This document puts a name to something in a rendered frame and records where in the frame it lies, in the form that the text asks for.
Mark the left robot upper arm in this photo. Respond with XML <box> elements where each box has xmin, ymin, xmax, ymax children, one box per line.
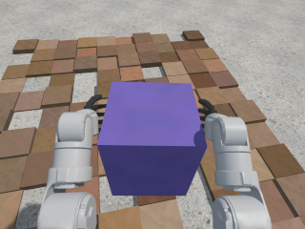
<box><xmin>37</xmin><ymin>192</ymin><xmax>97</xmax><ymax>229</ymax></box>

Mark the right robot upper arm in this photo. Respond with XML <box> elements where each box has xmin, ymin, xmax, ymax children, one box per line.
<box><xmin>212</xmin><ymin>195</ymin><xmax>272</xmax><ymax>229</ymax></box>

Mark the robot right hand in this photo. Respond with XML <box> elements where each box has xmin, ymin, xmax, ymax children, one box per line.
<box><xmin>197</xmin><ymin>98</ymin><xmax>217</xmax><ymax>135</ymax></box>

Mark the robot left hand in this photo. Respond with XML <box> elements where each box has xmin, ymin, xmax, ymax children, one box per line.
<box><xmin>84</xmin><ymin>94</ymin><xmax>107</xmax><ymax>133</ymax></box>

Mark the robot left forearm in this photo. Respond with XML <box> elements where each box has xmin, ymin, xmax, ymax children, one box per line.
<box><xmin>36</xmin><ymin>109</ymin><xmax>99</xmax><ymax>229</ymax></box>

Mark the robot right forearm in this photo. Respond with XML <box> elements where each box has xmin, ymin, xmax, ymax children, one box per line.
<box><xmin>204</xmin><ymin>113</ymin><xmax>272</xmax><ymax>229</ymax></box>

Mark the carton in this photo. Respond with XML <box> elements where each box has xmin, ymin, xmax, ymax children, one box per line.
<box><xmin>97</xmin><ymin>81</ymin><xmax>208</xmax><ymax>197</ymax></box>

